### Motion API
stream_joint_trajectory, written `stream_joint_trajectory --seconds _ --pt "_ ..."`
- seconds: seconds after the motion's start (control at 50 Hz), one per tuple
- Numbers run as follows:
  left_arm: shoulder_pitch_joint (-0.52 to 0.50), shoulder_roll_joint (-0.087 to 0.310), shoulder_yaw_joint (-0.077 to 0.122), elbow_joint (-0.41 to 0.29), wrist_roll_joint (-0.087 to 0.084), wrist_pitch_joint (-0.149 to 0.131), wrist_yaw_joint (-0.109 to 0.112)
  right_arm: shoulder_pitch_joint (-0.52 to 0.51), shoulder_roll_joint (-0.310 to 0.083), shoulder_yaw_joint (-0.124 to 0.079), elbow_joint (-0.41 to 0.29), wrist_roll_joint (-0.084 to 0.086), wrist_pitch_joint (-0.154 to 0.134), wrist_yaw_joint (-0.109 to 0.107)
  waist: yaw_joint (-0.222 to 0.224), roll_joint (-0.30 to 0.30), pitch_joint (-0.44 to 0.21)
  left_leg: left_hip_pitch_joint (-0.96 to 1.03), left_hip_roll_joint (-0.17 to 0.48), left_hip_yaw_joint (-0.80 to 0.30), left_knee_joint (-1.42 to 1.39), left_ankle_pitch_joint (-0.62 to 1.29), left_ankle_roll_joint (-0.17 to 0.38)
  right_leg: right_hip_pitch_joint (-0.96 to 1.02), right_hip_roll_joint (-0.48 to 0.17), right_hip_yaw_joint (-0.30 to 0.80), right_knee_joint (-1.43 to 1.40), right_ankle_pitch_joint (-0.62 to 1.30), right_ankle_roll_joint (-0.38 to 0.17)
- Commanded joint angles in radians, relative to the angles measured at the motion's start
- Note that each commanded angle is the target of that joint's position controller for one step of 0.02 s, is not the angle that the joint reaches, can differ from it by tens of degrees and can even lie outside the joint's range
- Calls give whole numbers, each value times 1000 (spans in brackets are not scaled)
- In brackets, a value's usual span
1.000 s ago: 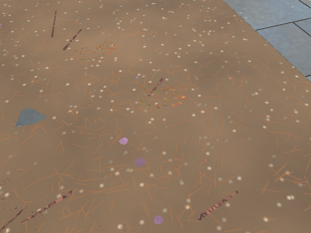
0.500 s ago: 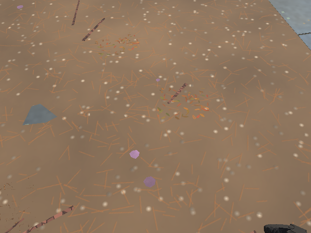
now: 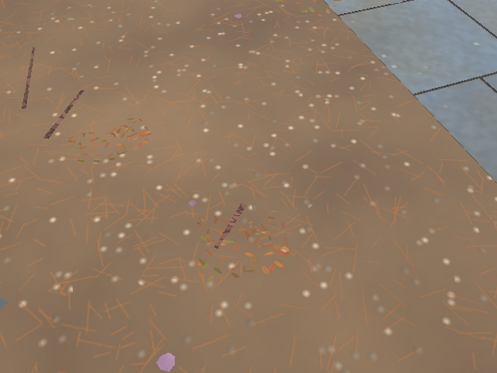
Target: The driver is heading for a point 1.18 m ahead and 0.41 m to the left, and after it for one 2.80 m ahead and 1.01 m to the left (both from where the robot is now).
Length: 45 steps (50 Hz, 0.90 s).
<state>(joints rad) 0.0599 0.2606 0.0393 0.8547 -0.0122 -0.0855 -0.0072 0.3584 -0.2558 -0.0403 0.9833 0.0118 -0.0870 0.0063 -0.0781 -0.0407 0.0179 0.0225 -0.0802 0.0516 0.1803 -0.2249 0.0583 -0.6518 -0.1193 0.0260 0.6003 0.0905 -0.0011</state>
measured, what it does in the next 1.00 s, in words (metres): walks ahead, turning left: right foot, then left foot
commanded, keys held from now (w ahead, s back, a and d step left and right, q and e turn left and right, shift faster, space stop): w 0.14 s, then w+q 0.86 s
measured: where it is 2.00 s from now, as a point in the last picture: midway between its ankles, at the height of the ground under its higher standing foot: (120, 211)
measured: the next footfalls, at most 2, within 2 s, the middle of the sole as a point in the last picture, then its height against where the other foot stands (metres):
right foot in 0.12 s outside the picture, level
left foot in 0.68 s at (198, 359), level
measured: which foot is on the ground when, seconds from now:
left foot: down 0.00-0.14, up 0.16-0.66, down 0.68-1.00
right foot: up 0.00-0.10, down 0.12-0.70, up 0.72-1.00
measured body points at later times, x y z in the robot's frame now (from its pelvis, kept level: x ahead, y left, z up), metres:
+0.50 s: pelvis +0.29 -0.05 +0.00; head +0.30 -0.04 +0.45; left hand +0.28 +0.22 -0.14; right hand +0.46 -0.29 -0.12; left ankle +0.44 +0.14 -0.68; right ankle +0.23 -0.14 -0.74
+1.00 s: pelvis +0.56 +0.06 +0.00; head +0.58 +0.09 +0.45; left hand +0.64 +0.38 -0.09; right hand +0.73 -0.18 -0.11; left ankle +0.50 +0.11 -0.74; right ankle +0.79 -0.06 -0.68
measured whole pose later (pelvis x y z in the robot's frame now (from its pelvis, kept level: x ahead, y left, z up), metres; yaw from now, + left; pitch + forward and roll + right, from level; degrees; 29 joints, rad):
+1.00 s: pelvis +0.56 +0.06 +0.00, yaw +26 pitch +2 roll -1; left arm 0.04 0.30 0.06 0.76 0.01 -0.10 0.01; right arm 0.32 -0.26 -0.08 0.79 0.02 -0.05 0.00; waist -0.06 -0.04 0.04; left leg -0.14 -0.11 -0.11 0.33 -0.20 0.10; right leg -0.66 -0.10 0.10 0.73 -0.05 0.06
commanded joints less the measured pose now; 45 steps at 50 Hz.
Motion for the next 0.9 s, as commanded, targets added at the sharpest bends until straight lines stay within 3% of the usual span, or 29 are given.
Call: stream_joint_trajectory --seconds 0.02,0.08,0.1,0.12,0.14,0.16,0.18,0.2,0.22,0.24,0.28,0.32,0.36,0.46,0.52,0.58,0.64,0.66,0.68,0.7,0.72,0.74,0.76,0.78,0.8,0.82,0.86,0.9 --pt "-132 60 4 -98 -7 -19 -19 53 -167 -36 -13 7 7 -9 -2 80 75 -4 309 -125 -29 264 141 0 29 -14 -74 -16 -19" --pt "-84 102 19 -103 -8 -26 -32 32 -187 -46 -14 7 25 -14 50 109 30 83 342 -132 76 461 113 88 61 -29 -107 -139 -60" --pt "4 128 34 -81 -7 -27 -31 9 -191 -47 -20 6 31 -15 104 120 -25 77 320 -109 182 627 96 219 94 -59 -124 -155 -81" --pt "172 176 59 -30 -5 -25 -24 3 -167 -37 -28 -1 36 -16 178 106 -131 9 265 -71 378 681 69 452 104 -65 -123 -135 -114" --pt "358 253 80 6 7 -21 -14 23 -128 -17 -56 -22 34 -17 227 -14 -290 -207 197 -24 702 393 35 766 -88 158 -90 -123 -181" --pt "391 294 87 27 10 -15 -20 156 15 21 -49 -11 11 -3 148 -279 -398 -607 7 -65 1017 -311 -20 1070 -290 635 -222 -348 -334" --pt "366 182 58 11 5 -18 -20 83 -112 -6 -38 20 -9 0 193 -141 -336 -712 53 -204 1124 -356 0 1022 -268 650 -287 -450 -289" --pt "280 146 46 -6 8 -23 -16 -11 -162 -22 -68 46 -22 0 180 -98 -191 -760 100 -193 1128 -261 17 885 -244 485 -308 -388 -241" --pt "203 127 39 -19 13 -27 -15 -53 -156 -23 -74 44 -23 -8 145 -20 -123 -718 154 -169 1083 -164 11 745 -209 365 -339 -279 -218" --pt "158 99 32 -21 16 -32 -16 -70 -144 -30 -72 29 -16 -14 121 -7 -67 -685 183 -167 1026 -104 3 644 -174 273 -376 -213 -203" --pt "133 73 27 -11 29 -40 -18 -27 -101 -33 -59 26 13 -12 77 -40 -46 -591 214 -172 979 -44 -7 542 -133 157 -433 -155 -185" --pt "144 91 33 6 29 -47 -14 -34 -72 -32 -68 26 34 -12 63 -30 -14 -615 220 -171 949 -4 -19 503 -129 75 -466 -83 -192" --pt "160 111 40 19 34 -47 -3 -83 -72 -35 -92 20 42 -13 68 -12 13 -683 219 -186 882 78 -32 512 -128 13 -485 -39 -194" --pt "182 135 44 29 27 -34 21 -222 -52 -28 -150 7 31 11 105 0 48 -691 201 -111 604 301 -39 549 -98 -137 -507 -4 -159" --pt "247 150 50 52 17 -18 28 -324 -35 -17 -202 6 29 29 145 19 78 -729 192 -64 507 302 -23 650 -129 -177 -483 43 -156" --pt "276 164 58 63 6 9 30 -380 -39 -17 -253 10 30 50 148 11 85 -763 171 -21 460 203 5 771 -169 -205 -409 169 -146" --pt "234 205 70 41 0 32 42 -306 -87 -42 -270 14 37 62 74 -47 4 -587 82 63 461 60 58 802 -173 -245 -216 615 -113" --pt "219 215 73 33 0 41 46 -203 -123 -63 -252 18 40 61 14 -56 -55 -451 43 80 453 33 85 775 -161 -255 -66 703 -99" --pt "199 213 70 22 -4 44 49 -42 -180 -96 -214 20 41 49 -74 -30 -137 -205 11 58 374 94 125 667 -119 -272 156 620 -64" --pt "226 161 51 -4 23 31 45 79 -279 -127 -188 18 52 23 -91 138 -227 89 189 -230 355 112 191 392 -53 -272 481 127 -19" --pt "287 42 15 -53 23 -8 25 23 -328 -128 -221 17 43 23 20 312 -339 369 409 -827 192 -56 398 -10 182 -100 810 -665 33" --pt "168 132 31 -73 -14 -53 7 43 -245 -101 -227 6 34 28 -49 172 -346 373 408 -840 105 -79 356 -123 133 80 847 -649 -1" --pt "105 146 35 -99 -41 -72 0 7 -196 -89 -228 2 23 27 -37 131 -218 266 378 -683 104 -22 314 -167 88 71 796 -566 -28" --pt "104 137 35 -91 -27 -77 7 -64 -166 -80 -239 6 14 29 19 28 -121 100 329 -558 100 90 277 -121 41 65 691 -491 -30" --pt "110 152 46 -80 1 -69 15 -124 -130 -70 -254 5 10 27 54 24 -87 -16 292 -473 89 183 254 -50 10 61 604 -451 -20" --pt "130 153 51 -79 11 -54 15 -151 -121 -64 -270 -4 10 22 82 45 -72 -96 269 -438 67 239 249 15 -5 65 568 -423 -9" --pt "140 131 51 -89 22 -31 16 -146 -141 -68 -274 1 8 12 101 54 -56 -179 247 -389 40 324 254 51 -5 46 484 -392 26" --pt "82 111 45 -116 29 -20 21 -114 -174 -77 -269 3 8 -3 89 61 -32 -224 222 -338 28 370 245 35 10 26 366 -303 58"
